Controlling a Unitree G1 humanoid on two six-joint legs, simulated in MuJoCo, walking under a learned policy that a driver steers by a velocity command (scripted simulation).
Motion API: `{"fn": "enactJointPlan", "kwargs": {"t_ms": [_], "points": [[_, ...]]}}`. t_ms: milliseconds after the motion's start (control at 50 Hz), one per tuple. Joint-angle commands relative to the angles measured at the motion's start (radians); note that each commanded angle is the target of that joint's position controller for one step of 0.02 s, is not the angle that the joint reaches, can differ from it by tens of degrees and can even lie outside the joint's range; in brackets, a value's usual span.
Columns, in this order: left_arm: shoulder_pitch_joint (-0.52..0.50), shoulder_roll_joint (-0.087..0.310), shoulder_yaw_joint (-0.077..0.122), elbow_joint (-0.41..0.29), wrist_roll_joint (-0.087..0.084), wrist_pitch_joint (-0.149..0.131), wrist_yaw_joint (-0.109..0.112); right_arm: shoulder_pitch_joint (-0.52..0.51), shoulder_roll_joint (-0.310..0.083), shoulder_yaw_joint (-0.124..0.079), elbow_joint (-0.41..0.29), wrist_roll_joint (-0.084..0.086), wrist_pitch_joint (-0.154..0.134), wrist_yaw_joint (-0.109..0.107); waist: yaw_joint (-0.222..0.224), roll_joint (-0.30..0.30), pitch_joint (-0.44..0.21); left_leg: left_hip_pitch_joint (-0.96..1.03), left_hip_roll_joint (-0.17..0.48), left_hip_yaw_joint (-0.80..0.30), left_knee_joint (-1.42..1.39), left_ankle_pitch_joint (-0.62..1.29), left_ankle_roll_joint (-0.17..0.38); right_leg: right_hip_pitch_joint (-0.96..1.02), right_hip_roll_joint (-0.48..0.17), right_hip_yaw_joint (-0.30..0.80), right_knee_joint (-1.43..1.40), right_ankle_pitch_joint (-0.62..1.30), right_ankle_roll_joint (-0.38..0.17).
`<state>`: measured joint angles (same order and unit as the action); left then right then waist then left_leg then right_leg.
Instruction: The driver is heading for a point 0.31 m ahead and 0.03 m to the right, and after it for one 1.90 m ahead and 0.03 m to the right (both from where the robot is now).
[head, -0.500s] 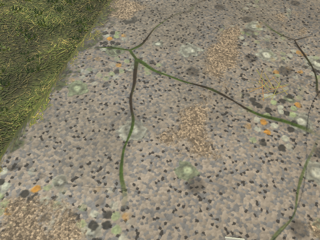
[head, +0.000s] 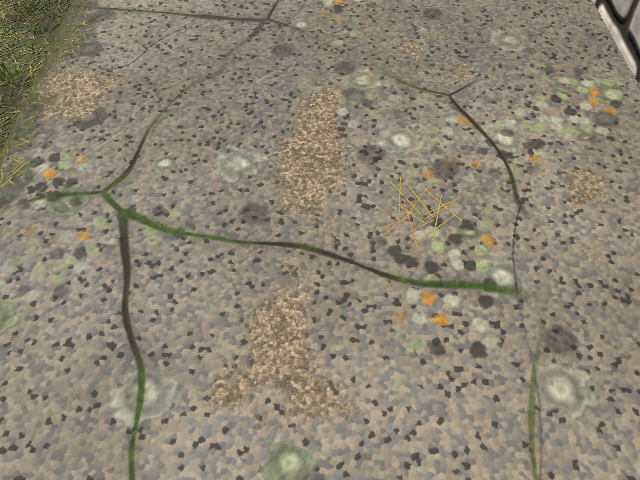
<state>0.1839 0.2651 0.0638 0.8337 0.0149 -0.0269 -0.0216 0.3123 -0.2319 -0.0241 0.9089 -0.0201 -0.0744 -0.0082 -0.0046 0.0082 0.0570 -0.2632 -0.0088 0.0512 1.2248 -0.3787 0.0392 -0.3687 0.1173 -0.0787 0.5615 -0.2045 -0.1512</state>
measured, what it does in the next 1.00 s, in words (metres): walks ahead: left foot, then right foot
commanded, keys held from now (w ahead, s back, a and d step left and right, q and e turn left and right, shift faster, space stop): w+e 0.12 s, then e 0.24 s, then q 0.64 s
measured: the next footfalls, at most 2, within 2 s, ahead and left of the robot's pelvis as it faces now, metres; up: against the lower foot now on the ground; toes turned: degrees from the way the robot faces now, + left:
left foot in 0.40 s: +0.39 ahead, +0.08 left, +0.00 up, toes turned -17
right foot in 0.78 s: +0.27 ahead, -0.09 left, +0.00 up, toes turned -4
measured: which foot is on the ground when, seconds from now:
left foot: up 0.00-0.38, down 0.40-0.80, up 0.82-1.00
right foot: down 0.00-0.40, up 0.42-0.76, down 0.78-1.00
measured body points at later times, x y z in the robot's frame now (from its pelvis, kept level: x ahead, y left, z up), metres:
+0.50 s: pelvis +0.23 +0.03 +0.00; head +0.27 +0.03 +0.45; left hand +0.35 +0.29 -0.13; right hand +0.32 -0.26 -0.10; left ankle +0.35 +0.09 -0.72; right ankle +0.09 -0.05 -0.65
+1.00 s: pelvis +0.24 +0.01 +0.02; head +0.26 -0.01 +0.47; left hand +0.35 +0.28 -0.09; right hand +0.32 -0.28 -0.11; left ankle +0.23 +0.13 -0.65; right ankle +0.23 -0.08 -0.72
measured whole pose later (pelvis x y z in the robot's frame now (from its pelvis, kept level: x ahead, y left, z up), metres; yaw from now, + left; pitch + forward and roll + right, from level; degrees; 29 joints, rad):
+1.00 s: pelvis +0.24 +0.01 +0.02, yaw +0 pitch +0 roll +0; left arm 0.21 0.25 0.02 0.80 0.02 0.01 0.05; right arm 0.23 -0.31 -0.09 0.82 -0.02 0.07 0.02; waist -0.01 0.04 0.04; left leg -0.48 -0.06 -0.04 1.03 -0.41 -0.04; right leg -0.17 0.01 -0.06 0.40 -0.23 -0.04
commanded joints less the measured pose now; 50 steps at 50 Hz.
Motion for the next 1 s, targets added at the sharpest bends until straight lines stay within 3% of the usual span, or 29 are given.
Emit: {"fn": "enactJointPlan", "kwargs": {"t_ms": [20,60,120,160,200,300,320,360,380,400,420,440,460,480,500,540,600,680,720,760,780,800,820,840,860,880,940,1000], "points": [[0.121,0.114,0.033,0.001,-0.013,-0.003,0.017,-0.055,-0.127,-0.024,-0.123,-0.009,-0.024,0.007,0.006,0.055,-0.024,-0.372,0.096,-0.109,0.027,0.057,-0.022,0.278,-0.325,0.464,-0.321,0.239,-0.177],[0.110,0.112,0.027,-0.001,-0.017,-0.021,0.019,-0.019,-0.108,-0.018,-0.121,-0.031,0.016,0.013,-0.025,0.011,-0.039,-0.296,0.105,-0.091,-0.052,0.065,-0.055,0.201,-0.265,0.379,-0.340,0.329,-0.156],[0.148,0.155,0.038,0.006,-0.018,-0.035,0.017,-0.084,-0.097,-0.014,-0.157,-0.030,0.039,0.020,-0.017,-0.020,-0.029,-0.323,0.108,-0.056,-0.183,0.141,-0.091,0.168,-0.218,0.336,-0.362,0.368,-0.141],[0.179,0.158,0.038,0.010,-0.017,-0.031,0.018,-0.164,-0.099,-0.014,-0.187,-0.024,0.040,0.017,0.006,-0.034,-0.004,-0.350,0.095,-0.039,-0.290,0.212,-0.108,0.178,-0.197,0.313,-0.327,0.568,-0.106],[0.209,0.162,0.040,0.013,-0.020,-0.021,0.021,-0.211,-0.092,-0.008,-0.206,-0.017,0.039,0.015,0.031,-0.055,-0.033,-0.329,0.063,-0.028,-0.381,0.270,-0.108,0.216,-0.170,0.282,-0.257,0.749,-0.054],[0.252,0.163,0.042,0.006,-0.006,0.011,0.039,-0.299,-0.113,-0.001,-0.244,0.000,0.031,0.005,0.082,-0.094,-0.074,-0.301,-0.007,-0.047,-0.549,0.301,-0.079,0.336,-0.171,0.351,-0.140,0.785,-0.007],[0.238,0.165,0.044,-0.003,0.000,0.015,0.043,-0.279,-0.125,-0.003,-0.240,0.000,0.027,0.002,0.070,-0.098,-0.077,-0.263,-0.016,-0.064,-0.596,0.284,-0.068,0.344,-0.175,0.376,-0.105,0.777,0.002],[0.163,0.184,0.049,-0.033,0.002,0.011,0.047,-0.160,-0.167,-0.015,-0.206,0.000,0.013,-0.010,0.006,-0.109,-0.102,-0.096,-0.036,-0.087,-0.720,0.276,-0.032,0.313,-0.160,0.417,-0.002,0.777,0.042],[0.127,0.182,0.047,-0.040,-0.010,0.002,0.042,-0.050,-0.178,-0.019,-0.174,-0.008,-0.001,-0.018,-0.057,-0.080,-0.138,0.042,-0.014,-0.077,-0.829,0.429,-0.005,0.290,-0.129,0.386,0.116,0.749,0.066],[0.145,0.126,0.028,-0.073,-0.026,-0.013,0.037,0.057,-0.230,-0.027,-0.164,-0.019,-0.015,-0.028,-0.079,0.025,-0.256,0.274,0.192,-0.235,-0.800,0.760,0.051,0.183,-0.082,0.336,0.338,0.438,0.098],[0.334,0.048,0.018,-0.062,-0.050,-0.010,0.046,0.026,-0.286,-0.037,-0.185,-0.018,-0.001,-0.025,0.012,0.239,-0.376,0.473,0.487,-0.559,-0.736,1.355,0.244,-0.026,0.107,0.212,0.624,-0.468,0.124],[0.369,0.123,0.027,-0.010,0.014,0.003,0.052,0.073,-0.209,-0.024,-0.172,0.017,0.016,-0.007,0.006,0.080,-0.372,0.402,0.439,-0.561,-0.703,1.452,0.255,-0.026,0.060,0.251,0.689,-0.478,0.116],[0.386,0.099,0.020,0.012,-0.002,0.017,0.050,-0.016,-0.186,-0.025,-0.174,0.021,0.021,-0.013,0.041,0.162,-0.355,0.333,0.444,-0.587,-0.772,1.067,0.304,-0.064,0.034,0.259,0.741,-0.400,0.126],[0.281,0.117,0.013,0.017,0.016,0.035,0.047,-0.110,-0.085,0.004,-0.197,0.020,0.028,-0.010,0.030,0.051,-0.232,0.171,0.338,-0.494,-0.854,0.761,0.246,-0.042,-0.015,0.250,0.658,-0.338,0.138],[0.190,0.110,0.011,-0.009,0.014,0.048,0.038,-0.153,-0.063,0.018,-0.192,0.010,0.033,-0.009,0.032,0.088,-0.147,0.078,0.257,-0.402,-0.901,0.634,0.190,-0.024,-0.033,0.227,0.558,-0.314,0.150],[0.192,0.086,-0.002,-0.006,0.015,0.070,0.028,-0.149,-0.116,0.006,-0.160,0.001,0.043,-0.005,0.058,0.137,-0.106,-0.002,0.161,-0.303,-0.925,0.618,0.146,0.060,-0.048,0.138,0.401,-0.279,0.169],[0.160,0.080,-0.012,-0.006,0.005,0.079,0.045,-0.084,-0.190,-0.028,-0.135,0.003,0.055,0.002,0.037,0.141,-0.129,0.037,0.153,-0.349,-0.918,0.552,0.157,0.063,-0.027,0.103,0.284,-0.305,0.175],[0.083,0.087,-0.018,-0.031,-0.003,0.079,0.055,-0.097,-0.194,-0.053,-0.144,0.002,0.089,0.008,0.020,0.160,-0.113,-0.029,0.149,-0.445,-0.992,0.139,0.152,0.085,-0.037,0.106,0.183,-0.243,0.154],[0.087,0.080,-0.023,-0.033,-0.007,0.068,0.059,-0.109,-0.193,-0.064,-0.147,0.000,0.107,0.010,0.025,0.158,-0.100,-0.074,0.139,-0.474,-1.007,0.065,0.136,0.137,-0.030,0.100,0.100,-0.210,0.138],[0.144,0.070,-0.025,-0.019,-0.007,0.052,0.067,-0.131,-0.190,-0.071,-0.150,0.008,0.121,0.010,0.056,0.142,-0.091,-0.139,0.110,-0.480,-0.987,0.025,0.089,0.251,-0.024,0.093,-0.090,-0.119,0.107],[0.159,0.097,-0.018,-0.019,-0.001,0.044,0.074,-0.127,-0.174,-0.070,-0.154,0.015,0.122,0.009,0.061,0.107,-0.080,-0.195,0.071,-0.457,-0.955,-0.034,0.041,0.309,-0.063,0.135,-0.197,-0.129,0.085],[0.164,0.173,-0.003,-0.033,0.016,0.038,0.084,-0.106,-0.128,-0.061,-0.169,0.025,0.119,0.009,0.046,-0.050,-0.084,-0.275,-0.002,-0.370,-0.792,-0.125,-0.012,0.349,-0.262,0.337,-0.329,-0.258,0.035],[0.052,0.244,0.015,-0.067,0.018,0.040,0.086,-0.122,-0.113,-0.064,-0.181,0.030,0.113,0.005,0.033,-0.256,-0.017,-0.355,-0.172,-0.134,-0.514,-0.133,-0.034,0.203,-0.468,0.583,-0.449,-0.305,-0.058],[0.007,0.195,0.006,-0.075,0.026,0.039,0.083,-0.103,-0.181,-0.080,-0.161,-0.007,0.112,0.002,0.000,-0.126,0.005,-0.278,-0.080,-0.154,-0.310,-0.127,-0.038,0.097,-0.486,0.507,-0.398,-0.105,-0.095],[-0.047,0.128,-0.012,-0.092,0.017,0.033,0.082,-0.052,-0.176,-0.088,-0.134,-0.006,0.115,0.007,-0.047,-0.074,-0.014,-0.234,-0.082,-0.147,-0.209,-0.086,-0.035,0.081,-0.425,0.408,-0.356,0.054,-0.081],[-0.075,0.101,-0.019,-0.100,0.012,0.029,0.080,-0.010,-0.164,-0.087,-0.115,-0.008,0.123,0.010,-0.068,-0.066,-0.019,-0.231,-0.076,-0.134,-0.132,-0.048,-0.044,0.099,-0.374,0.311,-0.326,0.178,-0.058],[-0.026,0.102,-0.019,-0.102,0.009,0.025,0.080,-0.025,-0.147,-0.081,-0.118,-0.006,0.139,0.022,-0.032,-0.123,-0.044,-0.300,-0.050,-0.087,-0.102,-0.030,-0.077,0.243,-0.330,0.184,-0.259,0.412,-0.051],[0.071,0.133,-0.004,-0.076,0.010,0.029,0.076,-0.116,-0.129,-0.069,-0.161,0.003,0.147,0.039,0.033,-0.144,-0.057,-0.323,-0.026,-0.068,-0.235,-0.055,-0.098,0.377,-0.366,0.174,-0.220,0.495,-0.068]]}}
